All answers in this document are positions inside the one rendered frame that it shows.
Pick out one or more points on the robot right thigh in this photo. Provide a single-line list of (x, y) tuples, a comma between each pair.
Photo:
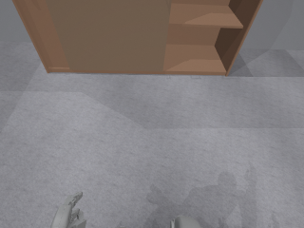
[(184, 222)]

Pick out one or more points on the wardrobe door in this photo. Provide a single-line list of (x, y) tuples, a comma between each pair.
[(113, 35), (41, 24)]

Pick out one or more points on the left robot hand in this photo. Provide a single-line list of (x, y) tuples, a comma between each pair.
[(65, 217)]

